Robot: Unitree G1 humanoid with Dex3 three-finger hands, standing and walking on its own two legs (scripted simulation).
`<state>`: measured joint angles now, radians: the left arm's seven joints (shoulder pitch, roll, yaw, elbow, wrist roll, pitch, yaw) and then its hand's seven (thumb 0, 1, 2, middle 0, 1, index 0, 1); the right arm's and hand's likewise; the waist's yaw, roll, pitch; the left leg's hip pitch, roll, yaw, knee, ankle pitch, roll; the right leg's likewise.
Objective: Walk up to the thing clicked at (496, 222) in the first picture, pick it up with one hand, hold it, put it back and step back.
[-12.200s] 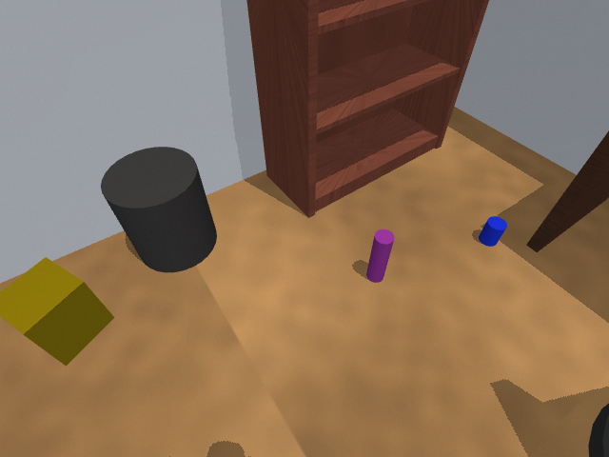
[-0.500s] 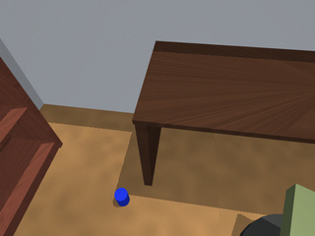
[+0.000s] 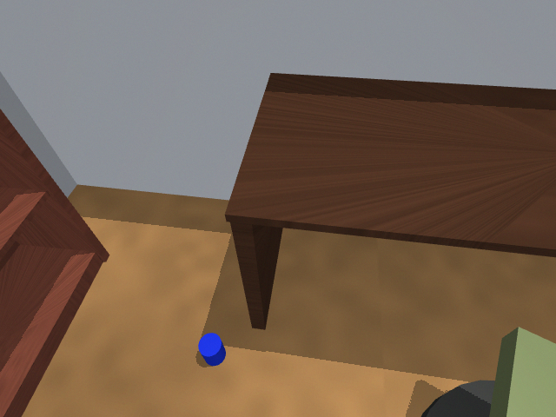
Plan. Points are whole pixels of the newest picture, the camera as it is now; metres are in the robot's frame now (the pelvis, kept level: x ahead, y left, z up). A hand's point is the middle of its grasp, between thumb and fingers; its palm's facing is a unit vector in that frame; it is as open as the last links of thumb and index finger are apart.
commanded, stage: walk up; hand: left
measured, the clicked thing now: (212, 349) +0.42 +0.28 -0.73
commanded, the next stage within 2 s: none
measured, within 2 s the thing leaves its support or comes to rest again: neither
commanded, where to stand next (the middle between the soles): +0.03 +0.00 m, yaw -1 degrees
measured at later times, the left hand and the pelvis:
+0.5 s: hand out of the picture +0.08 +0.25 -0.16, palm faces -0.01 -0.93 -0.36, open 7.4 cm; pelvis -0.01 +0.00 +0.00, yaw +0 degrees
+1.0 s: hand out of the picture +0.02 +0.32 -0.19, palm faces -0.04 -0.95 -0.31, open 7.4 cm; pelvis -0.05 +0.03 -0.02, yaw -1 degrees
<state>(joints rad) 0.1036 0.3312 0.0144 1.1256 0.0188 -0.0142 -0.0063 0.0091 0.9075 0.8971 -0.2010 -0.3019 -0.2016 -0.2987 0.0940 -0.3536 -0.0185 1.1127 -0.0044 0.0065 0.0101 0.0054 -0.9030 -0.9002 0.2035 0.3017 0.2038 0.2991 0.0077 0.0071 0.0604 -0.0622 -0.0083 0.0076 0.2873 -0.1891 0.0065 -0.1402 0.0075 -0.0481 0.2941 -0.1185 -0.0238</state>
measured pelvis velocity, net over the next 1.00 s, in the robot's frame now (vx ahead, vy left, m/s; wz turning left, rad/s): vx -0.05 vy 0.03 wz -0.02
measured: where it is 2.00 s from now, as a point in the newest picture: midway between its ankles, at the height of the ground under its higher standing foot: outside the picture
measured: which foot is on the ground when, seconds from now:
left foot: down 0.00-0.52, up 0.54-0.72, down 0.74-1.00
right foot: down 0.00-0.76, up 0.78-1.00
